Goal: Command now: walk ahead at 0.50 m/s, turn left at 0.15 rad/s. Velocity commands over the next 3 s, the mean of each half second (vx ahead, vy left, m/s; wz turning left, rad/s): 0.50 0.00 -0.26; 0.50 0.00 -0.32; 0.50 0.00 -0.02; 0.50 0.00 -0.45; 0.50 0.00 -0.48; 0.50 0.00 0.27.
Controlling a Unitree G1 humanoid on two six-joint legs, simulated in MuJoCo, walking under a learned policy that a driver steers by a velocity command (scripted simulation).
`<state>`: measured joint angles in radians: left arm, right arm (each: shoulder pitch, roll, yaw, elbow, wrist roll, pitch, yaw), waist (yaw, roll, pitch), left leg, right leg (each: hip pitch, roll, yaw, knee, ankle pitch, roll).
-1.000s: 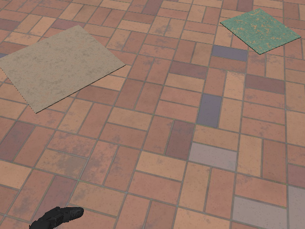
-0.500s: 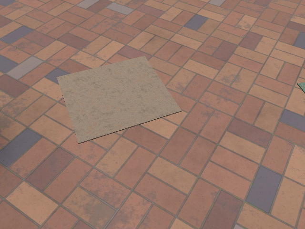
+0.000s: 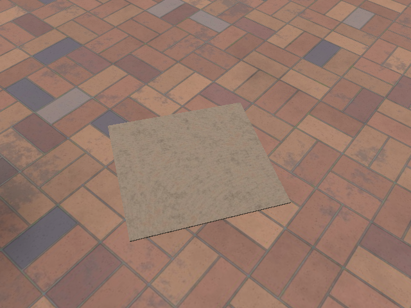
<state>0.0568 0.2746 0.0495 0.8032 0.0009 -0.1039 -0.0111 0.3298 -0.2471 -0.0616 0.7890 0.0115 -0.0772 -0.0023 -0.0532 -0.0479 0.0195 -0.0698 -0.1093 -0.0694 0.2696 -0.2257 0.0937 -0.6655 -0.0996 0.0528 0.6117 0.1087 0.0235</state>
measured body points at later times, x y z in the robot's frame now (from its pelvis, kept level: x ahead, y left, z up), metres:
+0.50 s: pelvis +0.29 -0.06 +0.00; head +0.33 -0.08 +0.45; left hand +0.38 +0.21 -0.12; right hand +0.46 -0.34 -0.08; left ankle +0.49 +0.10 -0.69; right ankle +0.25 -0.13 -0.75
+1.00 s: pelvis +0.56 -0.08 +0.00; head +0.59 -0.09 +0.45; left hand +0.84 +0.07 -0.09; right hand +0.46 -0.35 -0.12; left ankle +0.54 +0.04 -0.75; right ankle +0.64 -0.29 -0.70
